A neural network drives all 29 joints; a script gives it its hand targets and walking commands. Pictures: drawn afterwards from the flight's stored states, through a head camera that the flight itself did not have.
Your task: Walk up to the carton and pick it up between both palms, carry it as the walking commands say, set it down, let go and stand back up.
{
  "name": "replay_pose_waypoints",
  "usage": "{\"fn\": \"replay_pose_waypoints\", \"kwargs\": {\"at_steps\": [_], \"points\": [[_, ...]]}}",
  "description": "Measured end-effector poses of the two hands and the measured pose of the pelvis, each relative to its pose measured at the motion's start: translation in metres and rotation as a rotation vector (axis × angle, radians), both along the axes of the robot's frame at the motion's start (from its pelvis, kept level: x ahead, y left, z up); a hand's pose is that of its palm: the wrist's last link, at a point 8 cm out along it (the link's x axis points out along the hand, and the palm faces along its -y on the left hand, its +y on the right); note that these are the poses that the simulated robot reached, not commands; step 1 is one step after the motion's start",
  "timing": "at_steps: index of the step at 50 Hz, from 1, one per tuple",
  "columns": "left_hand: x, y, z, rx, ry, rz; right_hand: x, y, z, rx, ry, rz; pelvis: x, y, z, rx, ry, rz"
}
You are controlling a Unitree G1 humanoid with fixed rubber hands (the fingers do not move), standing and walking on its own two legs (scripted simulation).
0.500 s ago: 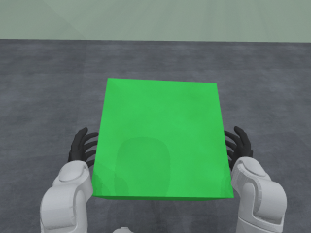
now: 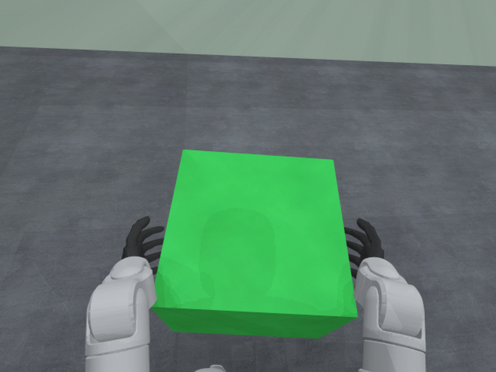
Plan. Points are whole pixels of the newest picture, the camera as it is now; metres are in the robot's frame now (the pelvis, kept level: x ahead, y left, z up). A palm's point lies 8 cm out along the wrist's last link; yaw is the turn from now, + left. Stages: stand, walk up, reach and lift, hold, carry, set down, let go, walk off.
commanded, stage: carry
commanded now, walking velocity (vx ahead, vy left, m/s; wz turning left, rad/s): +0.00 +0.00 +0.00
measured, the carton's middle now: (252, 246) +0.35 +0.01 -0.03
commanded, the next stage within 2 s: none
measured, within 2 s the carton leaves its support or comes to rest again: neither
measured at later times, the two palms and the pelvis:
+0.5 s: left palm (23, 324) +0.18 +0.32 +0.02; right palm (285, 333) +0.19 -0.03 +0.03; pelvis -0.10 +0.14 -0.03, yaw -1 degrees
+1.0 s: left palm out of the picture +0.10 +0.41 +0.01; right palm out of the picture +0.12 +0.06 +0.02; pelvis -0.17 +0.22 -0.03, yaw +1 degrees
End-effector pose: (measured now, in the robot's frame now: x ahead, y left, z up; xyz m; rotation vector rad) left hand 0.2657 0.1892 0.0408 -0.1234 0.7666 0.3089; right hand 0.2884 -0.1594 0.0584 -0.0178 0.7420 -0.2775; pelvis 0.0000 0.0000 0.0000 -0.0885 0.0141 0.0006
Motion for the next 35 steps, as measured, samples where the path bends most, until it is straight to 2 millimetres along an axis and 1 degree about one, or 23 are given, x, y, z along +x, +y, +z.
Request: {"fn": "replay_pose_waypoints", "kwargs": {"at_steps": [1,2,4,6,8,11,13,15,17,21,24,26,28,32,33,35], "points": [[-0.003,0.008,0.002,0.004,-0.025,0.008,-0.002,0.008,0.0,0.008,-0.022,0.003,-0.004,0.006,-0.003,0.005,0.01,-0.008],[-0.005,0.014,0.004,-0.001,-0.068,0.016,-0.004,0.014,0.002,0.018,-0.064,0.002,-0.008,0.012,-0.011,0.017,0.01,-0.027],[-0.006,0.024,0.006,-0.011,-0.17,0.007,-0.009,0.024,0.008,0.024,-0.171,-0.017,-0.015,0.025,-0.031,0.02,-0.001,-0.038],[-0.013,0.033,0.005,-0.013,-0.192,-0.005,-0.022,0.034,0.008,0.023,-0.192,-0.035,-0.024,0.038,-0.037,0.017,-0.035,-0.041],[-0.021,0.042,-0.003,-0.006,-0.128,-0.021,-0.033,0.042,-0.001,0.01,-0.128,-0.032,-0.031,0.05,-0.032,0.022,-0.049,-0.046],[-0.036,0.056,-0.011,0.008,-0.032,-0.035,-0.049,0.056,-0.015,0.002,-0.031,-0.029,-0.044,0.067,-0.019,0.037,-0.023,-0.042],[-0.042,0.066,-0.018,0.023,-0.041,-0.042,-0.056,0.065,-0.024,-0.002,-0.037,-0.019,-0.052,0.077,-0.025,0.037,-0.016,-0.049],[-0.048,0.077,-0.023,0.02,-0.07,-0.046,-0.064,0.076,-0.027,-0.006,-0.066,-0.022,-0.061,0.088,-0.031,0.026,-0.029,-0.031],[-0.056,0.088,-0.021,0.015,-0.082,-0.042,-0.073,0.087,-0.026,0.007,-0.078,-0.032,-0.069,0.098,-0.031,0.02,-0.039,-0.028],[-0.072,0.109,-0.01,0.038,-0.071,-0.045,-0.086,0.107,-0.02,0.011,-0.066,-0.015,-0.084,0.118,-0.018,0.035,-0.016,-0.023],[-0.079,0.124,-0.019,0.049,-0.102,-0.052,-0.092,0.122,-0.027,-0.01,-0.096,0.004,-0.093,0.132,-0.029,0.028,-0.015,-0.031],[-0.088,0.134,-0.024,0.043,-0.109,-0.052,-0.1,0.133,-0.029,-0.009,-0.102,0.001,-0.101,0.141,-0.032,0.025,-0.035,-0.021],[-0.096,0.143,-0.022,0.042,-0.096,-0.049,-0.109,0.141,-0.029,-0.001,-0.089,0.005,-0.107,0.149,-0.028,0.028,-0.04,-0.015],[-0.11,0.156,-0.012,0.06,-0.054,-0.059,-0.124,0.154,-0.027,0.012,-0.047,0.005,-0.119,0.164,-0.01,0.041,-0.001,-0.017],[-0.113,0.16,-0.01,0.066,-0.061,-0.058,-0.126,0.158,-0.027,0.018,-0.052,0.006,-0.122,0.168,-0.01,0.044,0.002,-0.022],[-0.118,0.167,-0.011,0.067,-0.091,-0.059,-0.131,0.165,-0.027,0.013,-0.081,0.005,-0.13,0.174,-0.015,0.038,-0.012,-0.018]]}}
